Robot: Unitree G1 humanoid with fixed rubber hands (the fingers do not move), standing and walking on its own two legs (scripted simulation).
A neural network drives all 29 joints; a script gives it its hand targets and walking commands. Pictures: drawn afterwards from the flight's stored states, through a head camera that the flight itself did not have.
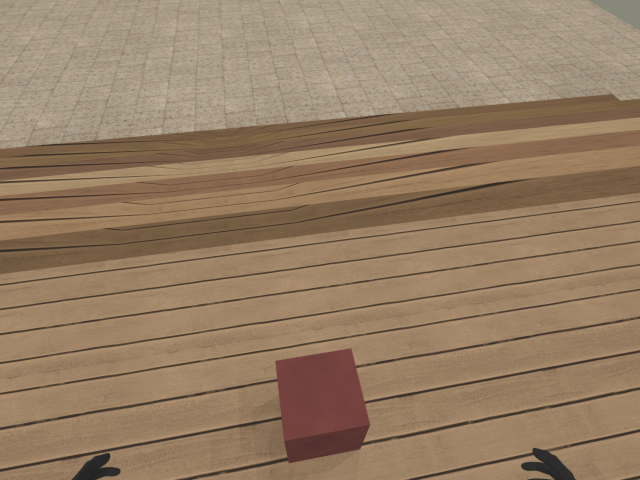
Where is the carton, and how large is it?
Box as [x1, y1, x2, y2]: [275, 348, 369, 462]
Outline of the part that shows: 350,348 275,361 283,435 289,462 360,448 368,428 369,422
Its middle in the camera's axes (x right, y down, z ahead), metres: +0.00 +0.47 +1.09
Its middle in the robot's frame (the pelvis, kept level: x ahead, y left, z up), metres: +0.40 -0.01 -0.66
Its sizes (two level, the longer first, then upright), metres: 0.210 0.200 0.250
